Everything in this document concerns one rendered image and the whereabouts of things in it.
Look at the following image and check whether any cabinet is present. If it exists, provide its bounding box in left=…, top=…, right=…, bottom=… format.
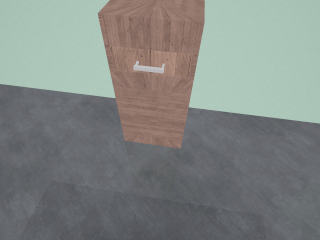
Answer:
left=98, top=0, right=205, bottom=149

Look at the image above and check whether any handle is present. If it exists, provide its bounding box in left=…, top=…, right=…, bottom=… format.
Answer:
left=133, top=61, right=165, bottom=74

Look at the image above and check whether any drawer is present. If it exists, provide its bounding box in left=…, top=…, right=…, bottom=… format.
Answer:
left=110, top=46, right=193, bottom=78

